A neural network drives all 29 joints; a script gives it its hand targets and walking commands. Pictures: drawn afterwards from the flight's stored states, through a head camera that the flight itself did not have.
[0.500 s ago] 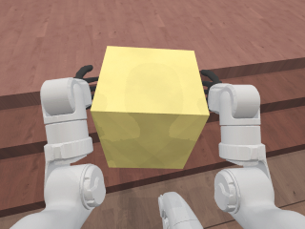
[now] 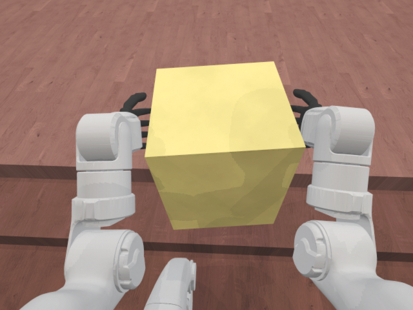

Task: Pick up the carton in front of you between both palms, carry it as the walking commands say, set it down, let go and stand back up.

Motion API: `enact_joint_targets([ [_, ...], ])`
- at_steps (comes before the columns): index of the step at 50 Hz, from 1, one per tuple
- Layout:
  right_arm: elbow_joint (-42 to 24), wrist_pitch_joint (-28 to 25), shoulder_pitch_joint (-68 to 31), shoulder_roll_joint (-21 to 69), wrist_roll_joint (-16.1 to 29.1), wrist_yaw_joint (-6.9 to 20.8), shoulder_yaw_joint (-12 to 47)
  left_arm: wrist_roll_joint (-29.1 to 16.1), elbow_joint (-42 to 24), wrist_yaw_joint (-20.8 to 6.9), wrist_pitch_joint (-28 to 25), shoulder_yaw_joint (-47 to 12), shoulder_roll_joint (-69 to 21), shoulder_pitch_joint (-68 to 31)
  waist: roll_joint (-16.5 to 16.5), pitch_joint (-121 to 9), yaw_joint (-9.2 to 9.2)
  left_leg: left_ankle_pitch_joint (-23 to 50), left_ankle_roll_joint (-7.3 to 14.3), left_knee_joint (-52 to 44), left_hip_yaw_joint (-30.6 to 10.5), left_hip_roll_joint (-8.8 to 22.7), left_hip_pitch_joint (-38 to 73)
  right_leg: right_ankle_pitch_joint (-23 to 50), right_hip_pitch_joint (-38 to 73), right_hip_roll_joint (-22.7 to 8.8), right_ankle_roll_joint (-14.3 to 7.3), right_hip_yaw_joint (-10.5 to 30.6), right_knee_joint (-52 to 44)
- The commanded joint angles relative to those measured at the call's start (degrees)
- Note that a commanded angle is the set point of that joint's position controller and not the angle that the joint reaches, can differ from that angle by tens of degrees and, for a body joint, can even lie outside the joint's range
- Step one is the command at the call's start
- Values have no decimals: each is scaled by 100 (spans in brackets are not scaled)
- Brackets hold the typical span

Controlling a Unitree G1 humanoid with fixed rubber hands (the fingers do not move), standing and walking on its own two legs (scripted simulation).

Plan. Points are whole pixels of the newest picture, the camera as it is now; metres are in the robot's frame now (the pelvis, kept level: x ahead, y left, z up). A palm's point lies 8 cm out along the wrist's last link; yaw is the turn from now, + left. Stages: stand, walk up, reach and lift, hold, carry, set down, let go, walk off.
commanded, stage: carry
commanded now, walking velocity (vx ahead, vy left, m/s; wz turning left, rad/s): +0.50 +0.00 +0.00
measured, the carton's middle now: (219, 152) +0.40 +0.02 +0.09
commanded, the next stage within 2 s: none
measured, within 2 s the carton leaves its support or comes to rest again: neither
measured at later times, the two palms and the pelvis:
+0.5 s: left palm out of the picture +0.71 +0.18 +0.30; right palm out of the picture +0.67 -0.12 +0.30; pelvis +0.31 +0.06 +0.11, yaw -1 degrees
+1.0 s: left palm out of the picture +0.96 +0.21 +0.42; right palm out of the picture +0.98 -0.09 +0.42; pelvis +0.57 +0.03 +0.24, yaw +1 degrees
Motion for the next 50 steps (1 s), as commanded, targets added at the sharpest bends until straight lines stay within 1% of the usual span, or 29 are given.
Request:
enact_joint_targets([
  [1,-141,-162,-4165,5909,2211,938,3246,-2598,-845,-1429,-13,-2986,-6103,-4714,-651,-2969,216,-946,111,1384,-456,373,-3030,1191,4436,-2054,-1289,2849,-1206],
  [5,180,-103,-4202,5767,2196,944,3295,-2409,-396,-1527,97,-2828,-5797,-4607,-689,-2175,-194,-167,-90,-1767,414,551,-792,861,2246,-1155,-822,1233,-2532],
  [7,404,-98,-4208,5922,2298,950,3288,-2357,-73,-1567,149,-2689,-5780,-4544,-1432,-2283,-532,862,13,-3449,1018,175,1733,3846,920,-852,-715,124,-2487],
  [9,638,-133,-4085,6155,2415,976,3230,-2224,321,-1590,173,-2515,-5826,-4274,-1818,-3018,-957,1085,115,-4111,1529,-490,2833,7880,1650,-970,-526,-174,-921],
  [10,677,-191,-4248,6259,2438,994,3185,-2121,447,-1584,164,-2370,-5872,-4426,-1035,-3629,-1416,1955,117,-5351,1454,-635,3994,8106,1838,-608,-222,-289,974],
  [11,603,-250,-4202,6452,2585,1053,3222,-1981,468,-1556,105,-2264,-5857,-4266,-806,-4125,-1757,2415,168,-6492,798,-560,5610,6933,924,-447,26,39,2599],
  [12,530,-314,-4347,6664,2795,1134,3298,-1848,667,-1550,48,-2167,-5962,-3996,202,-3985,-1354,5434,705,-6844,-1776,1079,7215,502,-1476,132,329,614,4140],
  [13,398,-447,-4419,6782,2904,1187,3395,-1709,684,-1557,21,-2052,-5911,-3911,1424,-4725,-1330,7270,1653,-6742,-3724,1846,7587,-204,-2293,651,313,1333,6489],
  [15,-459,-582,-5199,7020,3224,1255,3518,-1695,344,-1490,-49,-2117,-6067,-4273,392,-4221,-1211,4015,1317,-6672,-3302,1594,6933,-27,-3240,251,-65,1710,7317],
  [18,-1260,-597,-5837,7228,3529,1292,3768,-1747,-285,-1293,-92,-2309,-5918,-4557,77,-3201,-959,1260,728,-7289,-2457,1404,6102,108,-3748,-139,-279,1337,6743],
  [20,-1350,-543,-5646,7013,3505,1276,3762,-1735,-468,-1179,-115,-2420,-5761,-4456,-38,-2942,-955,1493,753,-7541,-2071,1453,6062,-250,-3971,-180,-260,994,6142],
  [23,-1004,-384,-4955,6560,3270,1249,3627,-1689,-373,-1097,8,-2637,-5627,-4086,449,-3000,-1325,2378,1022,-7681,-2135,1784,7429,-949,-5810,-232,-370,777,7750],
  [26,-704,-241,-4663,6194,3079,1297,3521,-1642,-164,-1074,107,-2745,-5442,-4031,182,-2382,-1176,1584,611,-8284,-1498,1461,7295,-1189,-6304,-484,-331,590,6816],
  [28,-399,-156,-4658,6012,3023,1343,3393,-1686,62,-1070,162,-2703,-5384,-4110,402,-1940,-924,2261,482,-9028,-480,1047,5877,-639,-4541,-558,-298,163,4738],
  [29,-237,-115,-4626,5982,2958,1357,3303,-1717,171,-1072,181,-2719,-5422,-4103,701,-1998,-777,3594,409,-9135,297,816,5086,-83,-3167,-326,-398,-238,3875],
  [31,121,-59,-4440,5894,2766,1355,3076,-1895,412,-1110,200,-2704,-5627,-4144,1216,-2651,-420,7815,223,-8248,770,760,5032,1005,-1308,313,-504,-775,2893],
  [32,238,-53,-4512,5930,2645,1340,2981,-2005,498,-1143,183,-2699,-5796,-4333,1059,-3083,-196,8962,32,-7045,827,571,5609,949,-749,684,-454,-1079,2181],
  [33,375,-69,-4521,5923,2517,1316,2837,-2143,469,-1203,153,-2757,-5997,-4575,539,-3727,254,8559,-395,-5181,906,406,5439,2553,815,525,-419,-752,789],
  [34,324,-114,-4373,5823,2366,1308,2616,-2354,402,-1292,105,-2795,-6223,-4368,477,-3826,455,6669,-467,-3989,687,167,4898,3295,1748,490,-232,-392,-841],
  [35,465,-141,-4191,5899,2227,1302,2601,-2568,337,-1381,19,-2790,-6415,-4491,-913,-4051,76,223,-676,-1879,78,-502,2470,8516,3929,-1465,-1033,2060,107],
  [36,721,-165,-3986,5902,2089,1273,2439,-2710,359,-1408,-75,-2821,-6569,-4494,-1404,-5209,193,21,-703,70,-1099,-914,1894,10632,4539,-2176,-1985,3544,385],
  [37,521,-198,-4109,6023,2019,1256,2462,-2808,-134,-1424,-190,-2843,-6600,-4735,-1107,-5169,292,208,-533,491,-1275,-708,1512,8196,4136,-1968,-2055,3621,165],
  [38,217,-208,-4376,6099,2005,1224,2496,-2860,-682,-1425,-247,-2943,-6650,-5299,-753,-4565,134,209,-413,468,-1108,-450,865,5859,3770,-1808,-1748,3444,34],
  [41,-477,-238,-4669,5799,2046,1065,2603,-3115,-1540,-1412,-246,-3199,-6843,-5845,-463,-3514,-244,323,-266,-276,-879,-29,483,3186,2833,-1518,-1172,2577,-409],
  [43,-658,-250,-4474,5576,1952,976,2733,-3061,-1684,-1393,-172,-3222,-6703,-5729,-131,-3349,-316,-189,-244,-1860,-481,70,824,3507,2398,-1462,-1011,1887,-527],
  [45,-627,-201,-4208,5495,1884,915,2885,-2891,-1572,-1387,-66,-3181,-6441,-5423,-539,-3506,-360,469,-227,-3606,-37,-11,1831,4990,1888,-1220,-935,939,-357],
  [47,-429,-116,-3952,5532,1865,908,3048,-2662,-1104,-1414,52,-3096,-6196,-4870,-1176,-3664,-383,1207,-176,-5049,149,-104,2647,5563,1792,-1136,-880,560,-336],
  [48,-236,-146,-4148,5538,1855,902,3123,-2623,-965,-1450,130,-3117,-6249,-4967,-1030,-3726,-409,763,-238,-5852,275,-303,2045,6258,3194,-878,-686,596,-154],
  [50,-14,-112,-3963,5804,1988,983,3209,-2470,-425,-1495,183,-3013,-6133,-4533,-1286,-3776,-368,2397,-353,-8804,347,-492,2794,7064,4025,-694,-527,632,885],
])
